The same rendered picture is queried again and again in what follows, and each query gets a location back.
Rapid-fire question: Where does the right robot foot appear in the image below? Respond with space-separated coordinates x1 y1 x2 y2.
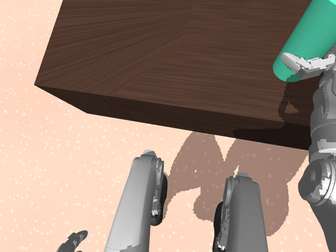
212 202 226 252

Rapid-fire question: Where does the left robot hand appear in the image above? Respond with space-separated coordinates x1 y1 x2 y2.
56 230 88 252

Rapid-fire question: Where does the bottle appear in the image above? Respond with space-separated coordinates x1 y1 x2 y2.
273 0 336 82

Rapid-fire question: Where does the left robot foot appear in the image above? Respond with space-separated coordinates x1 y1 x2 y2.
151 174 167 226

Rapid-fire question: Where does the right robot hand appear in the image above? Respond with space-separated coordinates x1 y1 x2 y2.
280 44 336 80

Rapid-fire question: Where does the right robot arm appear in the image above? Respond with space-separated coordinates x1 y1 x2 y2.
298 68 336 252

